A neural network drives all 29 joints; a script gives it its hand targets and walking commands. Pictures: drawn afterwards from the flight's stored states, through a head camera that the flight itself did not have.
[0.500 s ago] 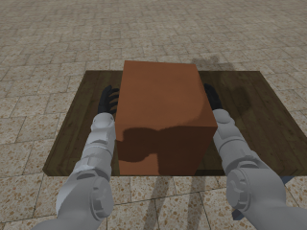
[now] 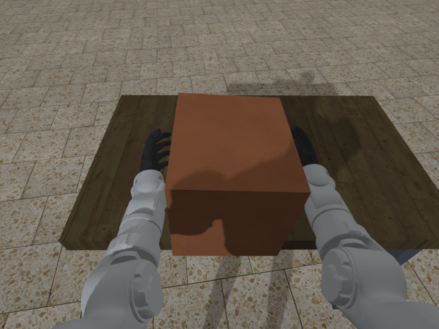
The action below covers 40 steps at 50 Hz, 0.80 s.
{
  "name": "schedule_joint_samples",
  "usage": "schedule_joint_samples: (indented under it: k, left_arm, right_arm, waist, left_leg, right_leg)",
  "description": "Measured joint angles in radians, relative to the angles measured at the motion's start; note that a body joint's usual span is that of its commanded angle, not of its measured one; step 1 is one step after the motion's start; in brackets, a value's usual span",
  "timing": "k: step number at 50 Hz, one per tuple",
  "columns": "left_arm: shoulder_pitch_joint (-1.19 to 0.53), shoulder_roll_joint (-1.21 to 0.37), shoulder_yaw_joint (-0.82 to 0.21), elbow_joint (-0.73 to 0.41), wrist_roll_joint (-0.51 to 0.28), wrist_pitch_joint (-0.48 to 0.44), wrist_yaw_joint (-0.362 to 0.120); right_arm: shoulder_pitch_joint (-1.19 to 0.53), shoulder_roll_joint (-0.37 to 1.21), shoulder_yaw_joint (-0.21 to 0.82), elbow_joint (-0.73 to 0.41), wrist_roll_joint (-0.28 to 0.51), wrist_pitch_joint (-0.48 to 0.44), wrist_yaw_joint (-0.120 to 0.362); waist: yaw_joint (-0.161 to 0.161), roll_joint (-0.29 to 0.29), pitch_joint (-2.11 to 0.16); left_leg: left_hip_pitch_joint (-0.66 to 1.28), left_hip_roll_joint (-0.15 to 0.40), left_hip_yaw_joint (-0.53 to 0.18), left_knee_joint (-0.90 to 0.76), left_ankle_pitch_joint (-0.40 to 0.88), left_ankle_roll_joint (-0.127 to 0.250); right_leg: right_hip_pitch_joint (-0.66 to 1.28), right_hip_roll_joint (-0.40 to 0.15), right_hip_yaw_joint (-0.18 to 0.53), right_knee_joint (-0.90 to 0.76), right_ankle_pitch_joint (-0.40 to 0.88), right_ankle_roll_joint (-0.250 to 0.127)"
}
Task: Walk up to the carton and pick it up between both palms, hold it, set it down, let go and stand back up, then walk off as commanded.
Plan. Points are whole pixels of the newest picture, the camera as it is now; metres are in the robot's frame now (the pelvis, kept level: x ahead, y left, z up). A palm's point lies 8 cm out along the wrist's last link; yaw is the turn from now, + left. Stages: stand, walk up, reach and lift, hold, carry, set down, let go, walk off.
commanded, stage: set down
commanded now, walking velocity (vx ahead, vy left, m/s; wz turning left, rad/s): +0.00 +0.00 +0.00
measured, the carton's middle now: (227, 174) +0.39 -0.02 +0.05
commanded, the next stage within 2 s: none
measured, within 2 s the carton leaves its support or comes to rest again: rests again in 0.04 s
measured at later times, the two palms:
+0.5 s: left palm (151, 175) +0.39 +0.13 +0.06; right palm (309, 164) +0.39 -0.19 +0.08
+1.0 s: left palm (147, 181) +0.39 +0.14 +0.05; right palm (320, 172) +0.39 -0.22 +0.05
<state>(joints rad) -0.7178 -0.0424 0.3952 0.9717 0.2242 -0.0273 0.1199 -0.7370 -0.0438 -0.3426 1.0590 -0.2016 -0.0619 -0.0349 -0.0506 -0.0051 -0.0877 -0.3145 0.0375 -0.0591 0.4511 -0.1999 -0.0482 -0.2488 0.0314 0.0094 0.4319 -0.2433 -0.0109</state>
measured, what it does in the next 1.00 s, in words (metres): stands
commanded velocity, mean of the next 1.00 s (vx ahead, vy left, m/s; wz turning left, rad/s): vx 0.00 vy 0.00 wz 0.00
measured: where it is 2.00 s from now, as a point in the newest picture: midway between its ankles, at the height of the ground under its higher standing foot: outside the picture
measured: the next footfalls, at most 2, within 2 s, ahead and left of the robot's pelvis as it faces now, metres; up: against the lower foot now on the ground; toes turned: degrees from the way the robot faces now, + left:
none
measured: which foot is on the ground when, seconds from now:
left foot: down 0.00-1.00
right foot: down 0.00-1.00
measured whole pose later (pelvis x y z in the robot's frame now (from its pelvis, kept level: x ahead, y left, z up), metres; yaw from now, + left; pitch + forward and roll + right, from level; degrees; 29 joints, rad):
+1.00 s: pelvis +0.00 +0.00 +0.00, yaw -2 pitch +12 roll -1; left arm -0.50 0.05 0.09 0.52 -0.08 0.13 0.16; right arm -0.62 -0.24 -0.05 0.88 0.26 -0.13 -0.05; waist 0.01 0.00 -0.08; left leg -0.47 0.05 -0.03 0.45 -0.18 -0.05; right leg -0.41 0.04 0.04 0.43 -0.22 -0.01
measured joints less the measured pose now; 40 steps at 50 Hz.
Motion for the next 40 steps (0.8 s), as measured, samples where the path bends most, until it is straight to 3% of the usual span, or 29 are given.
schedule_joint_samples:
  k: [17, 21, 28, 34, 40]
  left_arm:
    - [0.006, 0.001, 0.006, 0.025, 0.015, -0.038, 0.003]
    - [0.006, 0.027, -0.091, 0.050, -0.049, -0.020, 0.052]
    - [-0.003, 0.067, -0.253, 0.056, -0.232, -0.012, 0.108]
    - [-0.021, 0.087, -0.302, 0.068, -0.301, -0.019, 0.118]
    - [0.027, 0.087, -0.304, -0.089, -0.303, 0.000, 0.110]
  right_arm:
    - [0.003, 0.014, -0.052, 0.000, -0.038, -0.056, 0.017]
    - [0.003, -0.005, -0.029, 0.010, 0.089, -0.069, 0.016]
    - [-0.011, -0.112, 0.180, 0.012, 0.334, -0.008, -0.017]
    - [-0.042, -0.150, 0.244, 0.011, 0.410, 0.007, -0.024]
    - [-0.040, -0.165, 0.272, 0.011, 0.449, -0.042, -0.025]
  waist:
    - [0.006, 0.000, 0.014]
    - [0.018, 0.003, 0.016]
    - [0.049, 0.003, 0.016]
    - [0.053, 0.003, 0.010]
    - [0.055, 0.005, 0.008]
  left_leg:
    - [0.000, 0.000, 0.002, 0.000, -0.001, 0.000]
    - [-0.006, 0.002, 0.009, 0.000, -0.001, 0.000]
    - [-0.039, 0.011, 0.029, 0.000, 0.000, 0.000]
    - [-0.106, 0.013, 0.030, 0.000, 0.009, 0.000]
    - [-0.149, 0.014, 0.030, 0.000, 0.013, 0.000]
  right_leg:
    - [-0.001, 0.000, 0.001, 0.000, 0.000, 0.000]
    - [-0.010, 0.001, 0.008, 0.000, 0.001, 0.000]
    - [-0.051, 0.009, 0.028, 0.000, 0.010, 0.000]
    - [-0.118, 0.011, 0.029, 0.000, 0.020, 0.000]
    - [-0.162, 0.012, 0.029, 0.000, 0.024, 0.000]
